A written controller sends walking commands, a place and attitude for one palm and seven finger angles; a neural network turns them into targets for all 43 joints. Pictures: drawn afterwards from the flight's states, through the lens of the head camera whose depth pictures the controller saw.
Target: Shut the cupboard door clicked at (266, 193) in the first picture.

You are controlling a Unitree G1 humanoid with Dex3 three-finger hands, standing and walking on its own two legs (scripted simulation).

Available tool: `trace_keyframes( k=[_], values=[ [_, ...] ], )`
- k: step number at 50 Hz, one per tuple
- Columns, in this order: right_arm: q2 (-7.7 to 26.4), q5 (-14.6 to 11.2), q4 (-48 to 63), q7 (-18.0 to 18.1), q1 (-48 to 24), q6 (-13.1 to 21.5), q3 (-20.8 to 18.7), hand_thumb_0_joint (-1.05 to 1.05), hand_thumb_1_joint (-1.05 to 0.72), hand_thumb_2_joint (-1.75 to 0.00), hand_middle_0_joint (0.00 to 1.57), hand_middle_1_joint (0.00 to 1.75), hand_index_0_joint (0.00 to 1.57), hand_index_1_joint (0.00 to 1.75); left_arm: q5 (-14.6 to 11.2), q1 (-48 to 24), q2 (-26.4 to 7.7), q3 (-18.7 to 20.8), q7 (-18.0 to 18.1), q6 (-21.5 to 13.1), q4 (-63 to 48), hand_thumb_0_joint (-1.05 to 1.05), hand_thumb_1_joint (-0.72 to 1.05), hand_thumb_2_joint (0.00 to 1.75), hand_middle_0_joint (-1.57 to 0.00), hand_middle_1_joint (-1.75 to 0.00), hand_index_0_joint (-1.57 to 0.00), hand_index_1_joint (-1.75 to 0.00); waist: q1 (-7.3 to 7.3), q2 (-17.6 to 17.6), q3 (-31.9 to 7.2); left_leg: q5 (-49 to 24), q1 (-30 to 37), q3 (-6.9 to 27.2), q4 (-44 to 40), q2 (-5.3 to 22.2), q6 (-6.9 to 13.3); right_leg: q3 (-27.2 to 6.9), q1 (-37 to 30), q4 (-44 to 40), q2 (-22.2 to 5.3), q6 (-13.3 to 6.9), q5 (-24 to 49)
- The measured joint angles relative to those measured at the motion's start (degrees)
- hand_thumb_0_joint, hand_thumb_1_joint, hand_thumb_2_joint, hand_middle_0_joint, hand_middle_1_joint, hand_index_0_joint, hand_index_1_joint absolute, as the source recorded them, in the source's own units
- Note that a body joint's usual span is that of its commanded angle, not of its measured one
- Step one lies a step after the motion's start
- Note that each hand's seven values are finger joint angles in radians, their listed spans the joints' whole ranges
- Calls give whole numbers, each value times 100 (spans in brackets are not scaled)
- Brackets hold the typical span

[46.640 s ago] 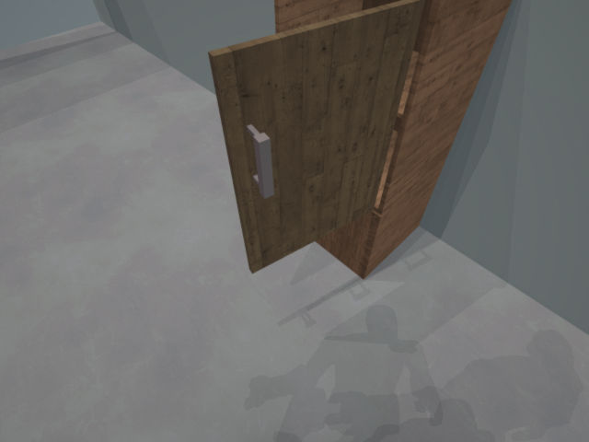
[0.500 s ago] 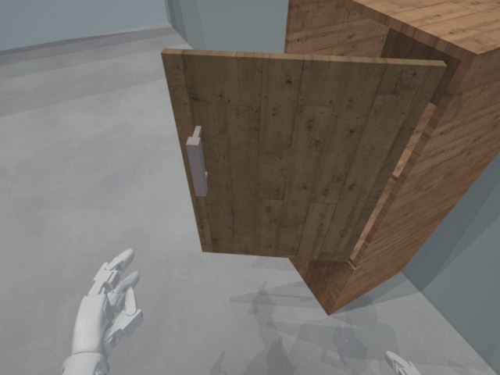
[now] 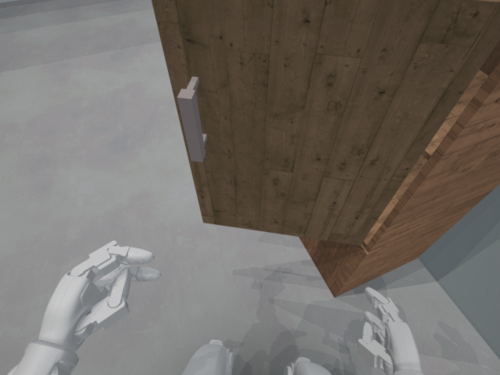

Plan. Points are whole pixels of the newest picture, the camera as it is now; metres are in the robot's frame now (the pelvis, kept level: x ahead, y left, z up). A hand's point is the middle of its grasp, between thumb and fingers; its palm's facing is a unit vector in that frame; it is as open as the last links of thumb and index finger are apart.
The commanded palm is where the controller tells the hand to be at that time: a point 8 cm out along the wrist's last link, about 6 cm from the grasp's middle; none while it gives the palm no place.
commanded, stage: raise the hand and make a fist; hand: left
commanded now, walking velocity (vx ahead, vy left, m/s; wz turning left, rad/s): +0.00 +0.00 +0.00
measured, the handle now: (196, 121) +0.48 +0.14 +0.13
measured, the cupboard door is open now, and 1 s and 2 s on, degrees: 58 58 58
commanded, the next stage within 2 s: bring the fist close to the handle in 1.22 s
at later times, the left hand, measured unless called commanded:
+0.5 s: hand (96, 276) +0.22 +0.22 +0.10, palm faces -0.06 -1.00 -0.04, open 3.1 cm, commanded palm +0.20 +0.27 +0.11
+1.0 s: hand (91, 247) +0.25 +0.22 +0.13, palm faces -0.06 -1.00 -0.05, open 3.1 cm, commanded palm +0.22 +0.27 +0.14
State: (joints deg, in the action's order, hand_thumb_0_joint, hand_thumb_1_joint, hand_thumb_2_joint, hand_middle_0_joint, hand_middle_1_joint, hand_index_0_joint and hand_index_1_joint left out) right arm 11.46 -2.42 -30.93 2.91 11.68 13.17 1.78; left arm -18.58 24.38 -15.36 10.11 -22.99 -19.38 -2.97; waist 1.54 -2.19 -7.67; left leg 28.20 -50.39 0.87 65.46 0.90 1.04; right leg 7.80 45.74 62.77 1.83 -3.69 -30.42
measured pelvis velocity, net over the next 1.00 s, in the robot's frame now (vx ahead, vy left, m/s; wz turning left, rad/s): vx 0.02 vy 0.03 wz -0.01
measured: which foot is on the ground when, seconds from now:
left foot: down 0.00-1.00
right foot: down 0.00-1.00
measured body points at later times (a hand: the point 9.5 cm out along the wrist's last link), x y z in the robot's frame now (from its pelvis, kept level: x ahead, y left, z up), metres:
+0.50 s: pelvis +0.01 +0.04 +0.03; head +0.04 +0.05 +0.48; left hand +0.22 +0.27 +0.11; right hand +0.20 -0.20 -0.02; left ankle +0.04 +0.11 -0.65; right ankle +0.01 -0.08 -0.65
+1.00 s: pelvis +0.02 +0.03 +0.05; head +0.03 +0.03 +0.50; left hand +0.24 +0.27 +0.14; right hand +0.19 -0.20 -0.01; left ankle +0.04 +0.11 -0.65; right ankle +0.01 -0.08 -0.65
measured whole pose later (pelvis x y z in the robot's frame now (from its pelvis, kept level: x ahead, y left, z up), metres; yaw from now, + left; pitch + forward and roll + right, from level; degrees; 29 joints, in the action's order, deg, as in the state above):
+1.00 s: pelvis +0.02 +0.03 +0.05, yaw +0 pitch +6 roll -2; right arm 14.8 -3.1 -31.3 2.8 15.8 14.6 2.7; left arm -16.8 19.7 -16.1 10.3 -15.9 -10.6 -5.6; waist -0.4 -2.4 -5.5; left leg 22.7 -31.6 -1.7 48.2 -1.3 3.8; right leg 4.8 27.4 45.3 0.4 -0.8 -23.9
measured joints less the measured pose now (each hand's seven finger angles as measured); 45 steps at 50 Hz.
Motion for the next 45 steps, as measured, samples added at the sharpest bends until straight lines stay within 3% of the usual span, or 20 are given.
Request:
trace_keyframes(
  k=[3,8,14,24,33,45],
  values=[
    [-38,-4,-23,7,195,-72,-47,1,-90,-89,21,30,20,30,-79,134,37,121,85,167,-50,2,89,90,-72,-87,-72,-87,-94,5,-22,-53,220,-107,-252,-11,32,-114,-166,-204,-8,45,67],
    [112,6,-37,0,436,-61,-170,1,-90,-89,21,30,20,30,-117,371,116,192,264,-83,-179,2,90,90,-81,-97,-81,-97,-157,21,-30,-118,434,-198,-503,-53,106,-209,-353,-438,-42,105,151],
    [336,-22,18,23,444,13,-243,1,-90,-89,21,30,20,30,-5,366,93,-36,379,-150,-254,1,90,90,-92,-109,-92,-109,-165,34,43,-136,504,-213,-544,-93,202,-224,-458,-539,-76,171,202],
    [230,-40,236,-19,268,33,-48,1,-91,-90,20,30,20,30,205,158,29,-194,787,177,-526,2,90,90,-111,-129,-111,-129,-171,13,64,-238,959,-230,-878,-156,295,-251,-953,-952,-118,275,357],
    [153,-46,242,-57,277,50,169,1,-90,-89,21,30,20,30,242,-126,-20,-175,782,558,-469,2,90,90,-125,-145,-125,-145,-109,-30,107,-357,1370,-232,-1226,-207,330,-263,-1379,-1325,-149,323,490],
    [283,-72,-24,-7,376,108,149,1,-90,-89,21,30,20,30,196,-507,-114,3,729,862,-317,1,90,90,-130,-150,-130,-150,-150,-36,208,-514,1803,-243,-1638,-229,305,-286,-1783,-1694,-154,310,628]
  ],
)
